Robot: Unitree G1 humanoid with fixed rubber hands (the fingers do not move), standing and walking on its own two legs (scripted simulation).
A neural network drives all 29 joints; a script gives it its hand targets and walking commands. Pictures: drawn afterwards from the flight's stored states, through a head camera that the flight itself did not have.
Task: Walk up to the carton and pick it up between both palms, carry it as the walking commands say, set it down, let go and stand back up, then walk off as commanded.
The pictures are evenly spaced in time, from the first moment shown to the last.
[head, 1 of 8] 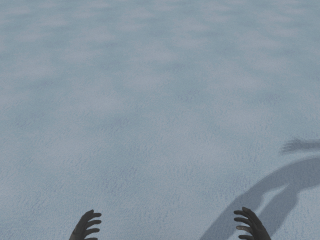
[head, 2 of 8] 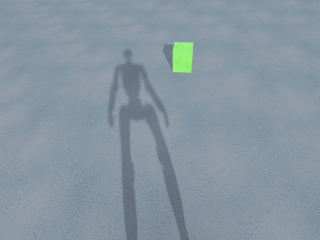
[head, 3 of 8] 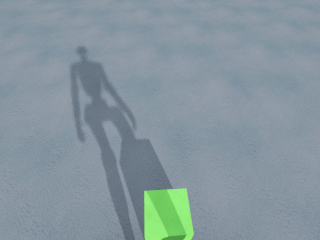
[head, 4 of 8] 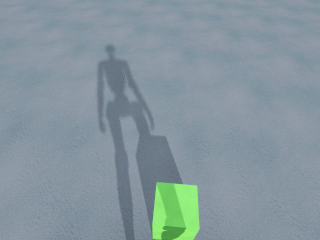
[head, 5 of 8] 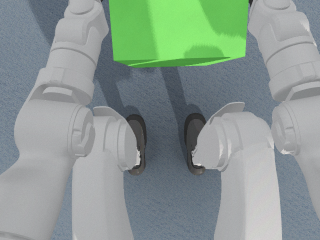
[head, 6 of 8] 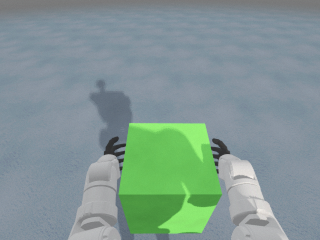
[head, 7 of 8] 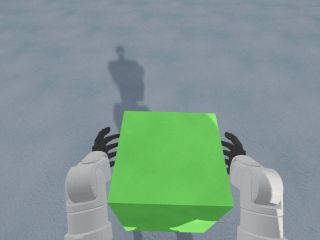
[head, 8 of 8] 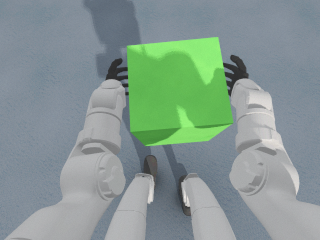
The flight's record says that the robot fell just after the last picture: yes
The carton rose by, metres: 0.67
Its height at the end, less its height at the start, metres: +0.54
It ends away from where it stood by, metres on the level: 1.28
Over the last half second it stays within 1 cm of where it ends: no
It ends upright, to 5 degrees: no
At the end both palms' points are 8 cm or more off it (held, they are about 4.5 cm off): no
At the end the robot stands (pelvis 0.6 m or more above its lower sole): yes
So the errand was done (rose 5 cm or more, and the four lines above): no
